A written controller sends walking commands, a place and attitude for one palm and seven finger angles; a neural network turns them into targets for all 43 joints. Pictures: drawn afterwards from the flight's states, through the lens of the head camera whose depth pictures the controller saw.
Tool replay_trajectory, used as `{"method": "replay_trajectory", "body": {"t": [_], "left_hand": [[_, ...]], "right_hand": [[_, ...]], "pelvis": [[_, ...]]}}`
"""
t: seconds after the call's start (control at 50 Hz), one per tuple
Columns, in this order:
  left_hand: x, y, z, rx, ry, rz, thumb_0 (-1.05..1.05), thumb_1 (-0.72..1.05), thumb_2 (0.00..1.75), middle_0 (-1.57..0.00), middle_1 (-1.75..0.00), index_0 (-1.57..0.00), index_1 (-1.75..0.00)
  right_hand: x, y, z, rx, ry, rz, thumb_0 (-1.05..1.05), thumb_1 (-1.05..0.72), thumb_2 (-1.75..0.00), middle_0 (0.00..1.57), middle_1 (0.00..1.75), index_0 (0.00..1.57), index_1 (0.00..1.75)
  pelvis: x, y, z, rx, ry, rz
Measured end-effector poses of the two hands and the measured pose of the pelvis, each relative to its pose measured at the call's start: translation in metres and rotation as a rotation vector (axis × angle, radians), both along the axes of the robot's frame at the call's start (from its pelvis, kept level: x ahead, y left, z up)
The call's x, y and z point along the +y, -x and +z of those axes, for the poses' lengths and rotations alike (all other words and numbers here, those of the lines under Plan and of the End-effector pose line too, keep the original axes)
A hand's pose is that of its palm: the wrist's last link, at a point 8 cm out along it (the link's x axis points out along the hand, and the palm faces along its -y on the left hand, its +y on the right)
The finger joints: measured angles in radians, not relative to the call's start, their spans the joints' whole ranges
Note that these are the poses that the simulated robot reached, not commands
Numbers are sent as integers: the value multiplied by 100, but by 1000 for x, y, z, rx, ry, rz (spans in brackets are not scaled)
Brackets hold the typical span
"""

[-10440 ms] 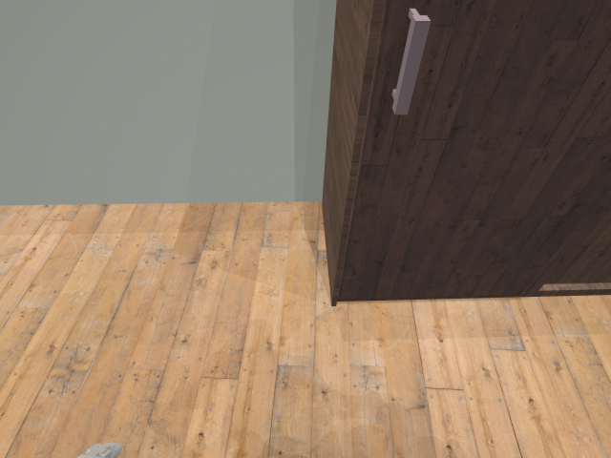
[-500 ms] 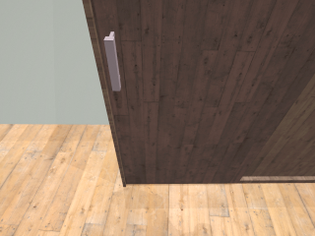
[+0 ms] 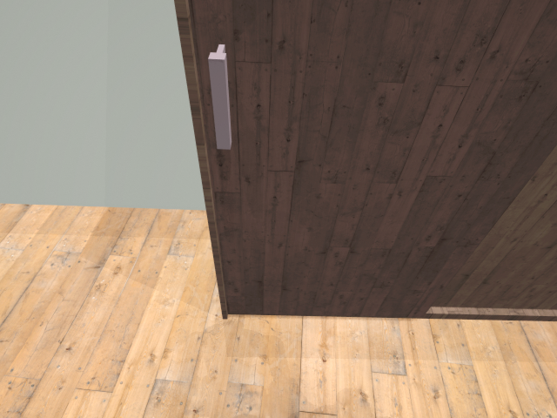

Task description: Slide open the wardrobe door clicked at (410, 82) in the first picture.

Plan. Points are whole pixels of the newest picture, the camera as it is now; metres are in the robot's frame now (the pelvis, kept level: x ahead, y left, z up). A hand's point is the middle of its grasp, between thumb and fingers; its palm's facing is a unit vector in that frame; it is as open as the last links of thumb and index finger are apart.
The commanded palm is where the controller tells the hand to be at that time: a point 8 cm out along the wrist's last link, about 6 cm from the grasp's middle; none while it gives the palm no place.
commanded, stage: come to a stop and stand still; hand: left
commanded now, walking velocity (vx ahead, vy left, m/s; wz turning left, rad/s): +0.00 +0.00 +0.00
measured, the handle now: (222, 98) +0.59 +0.15 +0.17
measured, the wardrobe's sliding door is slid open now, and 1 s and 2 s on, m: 0.00 0.00 0.00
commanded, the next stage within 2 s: look again from close up in 0.12 s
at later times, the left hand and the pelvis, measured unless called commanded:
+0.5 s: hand out of the picture -0.01 +0.17 -0.18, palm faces +0.02 -0.98 -0.17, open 7.3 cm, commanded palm none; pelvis +0.00 +0.00 +0.00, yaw -1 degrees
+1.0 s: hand out of the picture +0.02 +0.18 -0.17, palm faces +0.02 -0.98 -0.19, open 7.3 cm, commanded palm none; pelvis +0.01 +0.00 +0.00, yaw -1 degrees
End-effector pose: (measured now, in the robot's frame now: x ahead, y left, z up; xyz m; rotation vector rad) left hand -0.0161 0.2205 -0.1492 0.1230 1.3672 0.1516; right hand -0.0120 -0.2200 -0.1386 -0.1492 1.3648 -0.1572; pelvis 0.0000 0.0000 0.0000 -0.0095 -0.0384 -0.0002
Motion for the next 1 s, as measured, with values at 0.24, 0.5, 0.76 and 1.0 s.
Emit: {"method": "replay_trajectory", "body": {"t": [0.24, 0.5, 0.76, 1.0], "left_hand": [[-1, 10, 1, 29, 8, 6, 0, 91, 90, -20, -30, -20, -30], [1, -5, 2, 11, 3, -11, 0, 91, 90, -20, -30, -20, -30], [4, -26, 4, -20, -5, -27, 0, 91, 90, -20, -30, -20, -30], [5, -30, 6, -11, -11, -23, 0, 91, 90, -20, -30, -20, -30]], "right_hand": [[3, -15, 1, -26, 0, 11, 1, -91, -90, 20, 30, 20, 30], [2, -17, 1, -18, -2, 1, 1, -91, -90, 20, 30, 20, 30], [3, -18, 1, -2, -6, -5, 1, -91, -90, 20, 30, 20, 30], [-1, -29, 2, -5, -3, 5, 1, -91, -90, 20, 30, 20, 30]], "pelvis": [[4, 0, 1, 6, -2, -3], [3, -4, 2, 7, -3, -10], [3, -9, 3, 9, -5, -12], [2, -15, 4, 10, -7, -10]]}}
